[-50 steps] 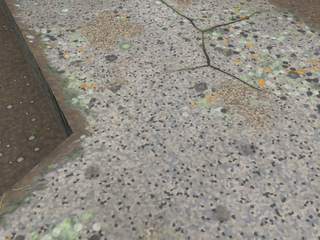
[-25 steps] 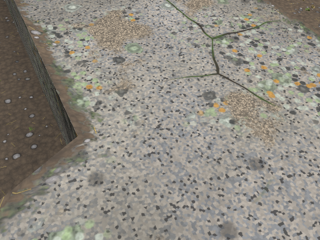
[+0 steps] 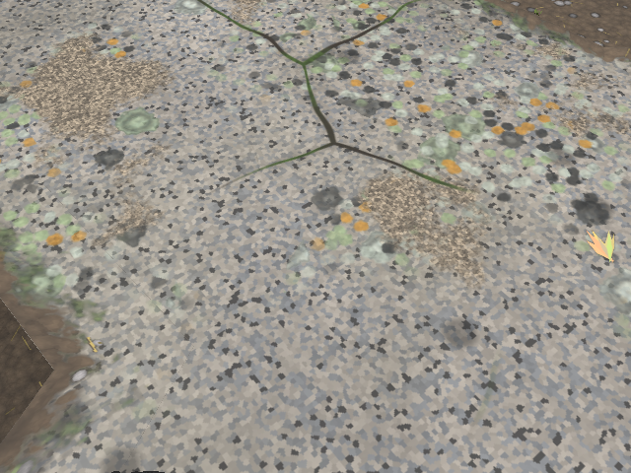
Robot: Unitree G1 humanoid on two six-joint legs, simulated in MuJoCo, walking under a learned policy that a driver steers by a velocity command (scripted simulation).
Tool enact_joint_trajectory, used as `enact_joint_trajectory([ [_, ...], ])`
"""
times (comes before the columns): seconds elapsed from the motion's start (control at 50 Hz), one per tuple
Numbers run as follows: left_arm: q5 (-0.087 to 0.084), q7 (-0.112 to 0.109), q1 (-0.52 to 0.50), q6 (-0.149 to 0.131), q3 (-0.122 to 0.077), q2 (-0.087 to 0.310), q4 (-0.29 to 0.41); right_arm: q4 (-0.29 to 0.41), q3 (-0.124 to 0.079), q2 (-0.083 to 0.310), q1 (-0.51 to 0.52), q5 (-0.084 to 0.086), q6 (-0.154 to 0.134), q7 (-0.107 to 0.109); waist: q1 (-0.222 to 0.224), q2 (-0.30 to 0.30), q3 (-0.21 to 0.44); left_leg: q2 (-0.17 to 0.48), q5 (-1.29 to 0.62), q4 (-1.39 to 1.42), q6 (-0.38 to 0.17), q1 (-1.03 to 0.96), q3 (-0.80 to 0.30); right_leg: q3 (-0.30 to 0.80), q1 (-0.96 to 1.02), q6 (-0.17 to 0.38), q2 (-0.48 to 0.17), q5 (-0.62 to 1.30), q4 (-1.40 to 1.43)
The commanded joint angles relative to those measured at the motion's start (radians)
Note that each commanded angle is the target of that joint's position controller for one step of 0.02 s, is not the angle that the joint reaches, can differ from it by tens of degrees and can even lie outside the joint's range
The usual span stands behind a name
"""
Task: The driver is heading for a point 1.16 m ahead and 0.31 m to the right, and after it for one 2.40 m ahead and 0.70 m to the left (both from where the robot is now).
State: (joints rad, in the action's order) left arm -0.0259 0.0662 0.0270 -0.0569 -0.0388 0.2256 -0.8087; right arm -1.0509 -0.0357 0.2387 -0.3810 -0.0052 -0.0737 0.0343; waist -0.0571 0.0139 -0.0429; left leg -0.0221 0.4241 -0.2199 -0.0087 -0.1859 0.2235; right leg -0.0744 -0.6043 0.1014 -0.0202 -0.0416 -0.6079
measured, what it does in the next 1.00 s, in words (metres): walks ahead, turning right: right foot, then left foot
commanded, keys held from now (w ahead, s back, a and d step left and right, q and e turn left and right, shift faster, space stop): w+e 0.94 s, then w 0.06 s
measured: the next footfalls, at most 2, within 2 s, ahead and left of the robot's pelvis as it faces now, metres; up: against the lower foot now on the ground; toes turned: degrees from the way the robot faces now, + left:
right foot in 0.04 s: +0.20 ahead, -0.09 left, +0.00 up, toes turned -4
left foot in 0.50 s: +0.51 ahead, +0.07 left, +0.00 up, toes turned -21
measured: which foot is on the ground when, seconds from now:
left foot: down 0.00-0.06, up 0.08-0.48, down 0.50-1.00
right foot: up 0.00-0.02, down 0.04-0.52, up 0.54-1.00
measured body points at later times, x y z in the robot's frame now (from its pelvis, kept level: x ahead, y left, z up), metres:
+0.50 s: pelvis +0.31 +0.00 +0.01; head +0.33 -0.01 +0.46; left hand +0.41 +0.28 -0.11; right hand +0.46 -0.29 -0.07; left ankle +0.48 +0.08 -0.72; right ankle +0.17 -0.08 -0.72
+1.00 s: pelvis +0.54 -0.09 +0.01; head +0.57 -0.12 +0.46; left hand +0.87 -0.04 -0.06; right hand +0.38 -0.34 -0.12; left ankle +0.48 +0.09 -0.72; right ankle +0.60 -0.27 -0.70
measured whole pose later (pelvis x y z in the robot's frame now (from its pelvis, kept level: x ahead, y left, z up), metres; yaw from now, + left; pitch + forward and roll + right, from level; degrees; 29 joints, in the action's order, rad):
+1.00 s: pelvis +0.54 -0.09 +0.01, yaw -35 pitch +2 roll +2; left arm -0.02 0.06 0.06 -0.02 -0.06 0.26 -0.61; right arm -0.86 -0.08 0.31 -0.33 0.02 -0.07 0.01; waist -0.10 0.02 -0.05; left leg 0.02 0.38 -0.27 0.03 -0.09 0.25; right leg -0.03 -0.60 0.07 -0.06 -0.10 -0.64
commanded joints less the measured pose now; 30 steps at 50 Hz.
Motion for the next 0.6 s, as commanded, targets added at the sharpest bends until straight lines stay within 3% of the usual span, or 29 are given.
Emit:
enact_joint_trajectory([
  [0.02,-0.006,0.011,0.136,-0.006,-0.063,0.161,0.05,0.074,-0.044,0.214,0.031,-0.003,0.02,0.016,0.157,-0.136,0.101,0.291,-1.349,-0.386,-0.082,0.055,-0.019,-0.063,0.257,0.071,0.092,-0.102,-0.008],
  [0.04,-0.005,-0.003,0.3,0.0,-0.096,0.218,0.014,0.095,-0.043,0.218,0.056,0.001,0.019,0.015,0.246,-0.099,0.178,0.25,-1.191,-0.632,-0.052,0.219,-0.014,0.009,0.53,0.114,0.086,-0.065,0.069],
  [0.06,0.001,-0.027,0.394,0.012,-0.119,0.307,-0.001,0.135,-0.012,0.111,-0.013,-0.018,-0.005,-0.005,0.197,0.133,0.294,0.106,-0.425,-1.027,0.003,0.635,-0.03,0.442,0.918,0.25,-0.161,-0.152,0.07],
  [0.08,0.009,-0.03,0.38,0.004,-0.108,0.3,0.015,0.166,0.009,0.067,-0.022,0.004,-0.056,-0.029,0.156,0.172,0.421,-0.052,0.156,-1.258,0.006,0.878,-0.254,0.942,1.064,0.388,-0.334,-0.293,0.27],
  [0.1,0.017,-0.035,0.362,-0.007,-0.09,0.23,0.01,0.207,-0.018,0.157,0.123,0.044,-0.091,-0.042,0.196,0.096,0.306,0.018,0.09,-1.272,-0.028,0.988,-0.351,0.832,0.989,0.314,-0.294,-0.296,0.334],
  [0.12,0.013,-0.034,0.291,-0.018,-0.078,0.191,0.021,0.233,-0.019,0.167,0.168,0.056,-0.105,-0.043,0.155,0.03,0.177,0.068,-0.01,-1.184,-0.047,0.992,-0.337,0.673,0.825,0.269,-0.257,-0.229,0.35],
  [0.14,0.011,-0.029,0.212,-0.026,-0.068,0.161,0.04,0.223,-0.025,0.161,0.167,0.039,-0.105,-0.033,0.098,-0.063,0.103,0.106,-0.063,-1.085,-0.039,0.93,-0.326,0.564,0.658,0.234,-0.207,-0.129,0.368],
  [0.16,0.016,-0.03,0.161,-0.03,-0.06,0.141,0.057,0.219,-0.035,0.167,0.141,0.023,-0.091,-0.026,0.058,-0.059,0.072,0.135,-0.095,-1.013,-0.023,0.852,-0.325,0.484,0.541,0.214,-0.168,-0.046,0.386],
  [0.2,0.014,-0.039,0.141,-0.028,-0.058,0.147,0.069,0.234,-0.039,0.15,0.116,0.003,-0.061,-0.025,0.021,-0.023,0.052,0.154,-0.116,-0.927,0.016,0.771,-0.311,0.419,0.408,0.211,-0.132,0.034,0.416],
  [0.26,0.013,-0.063,0.189,-0.027,-0.071,0.195,0.067,0.29,-0.032,0.124,0.218,-0.018,-0.043,-0.015,0.039,0.007,0.02,0.137,-0.252,-0.727,0.073,0.767,-0.269,0.331,0.299,0.201,-0.087,0.101,0.431],
  [0.34,0.003,-0.077,0.27,-0.012,-0.078,0.21,0.057,0.345,-0.015,0.091,0.38,-0.004,-0.049,-0.022,0.116,0.051,0.021,0.06,-0.516,-0.39,0.082,0.681,-0.249,0.296,0.28,0.129,-0.032,-0.013,0.39],
  [0.38,-0.002,-0.078,0.304,-0.006,-0.078,0.207,0.046,0.368,-0.019,0.11,0.42,0.011,-0.053,-0.029,0.133,0.07,0.032,0.044,-0.537,-0.33,0.078,0.66,-0.267,0.345,0.325,0.117,-0.057,-0.059,0.361],
  [0.44,-0.004,-0.085,0.315,0.003,-0.076,0.194,0.048,0.381,-0.036,0.162,0.412,0.017,-0.066,-0.042,0.111,0.093,0.051,0.043,-0.445,-0.263,0.047,0.644,-0.311,0.447,0.446,0.096,-0.107,-0.093,0.26],
  [0.48,0.004,-0.088,0.293,0.009,-0.075,0.187,0.062,0.363,-0.05,0.184,0.321,0.017,-0.078,-0.045,0.054,0.118,0.072,0.04,-0.371,-0.227,0.008,0.535,-0.295,0.48,0.464,0.071,-0.105,-0.053,0.173],
  [0.5,0.009,-0.085,0.291,0.008,-0.061,0.15,0.072,0.343,-0.065,0.215,0.214,0.006,-0.083,-0.04,0.002,0.1,0.146,0.076,-0.355,-0.215,-0.031,0.365,-0.313,0.446,0.43,0.04,-0.053,-0.027,0.036],
  [0.52,0.028,-0.08,0.314,0.006,-0.037,0.085,0.091,0.332,-0.078,0.272,0.063,-0.008,-0.082,-0.032,-0.047,-0.031,0.297,0.253,-0.283,-0.229,-0.089,0.107,-0.484,0.347,0.308,0.002,0.022,-0.192,-0.255],
  [0.54,-0.012,-0.078,0.448,-0.007,-0.026,0.048,0.129,0.298,-0.095,0.339,0.003,-0.02,-0.066,-0.04,0.03,-0.392,0.369,0.454,-0.023,-0.102,-0.245,-0.153,-0.988,0.234,-0.063,-0.052,0.139,-0.578,-0.558],
  [0.56,-0.026,-0.082,0.446,-0.006,-0.043,0.164,0.098,0.324,-0.074,0.234,0.039,0.0,-0.063,-0.045,0.01,-0.266,0.302,0.455,0.165,-0.071,-0.227,-0.113,-1.032,0.273,-0.175,-0.063,0.048,-0.527,-0.694],
  [0.58,-0.018,-0.081,0.344,0.001,-0.057,0.214,0.108,0.338,-0.057,0.169,0.083,0.004,-0.056,-0.041,-0.017,-0.157,0.185,0.409,0.112,-0.067,-0.182,-0.003,-0.843,0.252,-0.199,-0.069,0.013,-0.425,-0.718],
  [0.6,-0.006,-0.084,0.292,0.007,-0.058,0.203,0.117,0.343,-0.05,0.156,0.13,-0.004,-0.05,-0.042,-0.003,-0.083,0.118,0.361,-0.048,-0.056,-0.158,0.12,-0.697,0.225,-0.157,-0.077,-0.021,-0.349,-0.695],
])
Over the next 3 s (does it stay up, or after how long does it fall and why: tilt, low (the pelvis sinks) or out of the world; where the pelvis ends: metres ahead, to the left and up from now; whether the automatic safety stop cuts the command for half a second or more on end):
stays up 1.09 -0.39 0.01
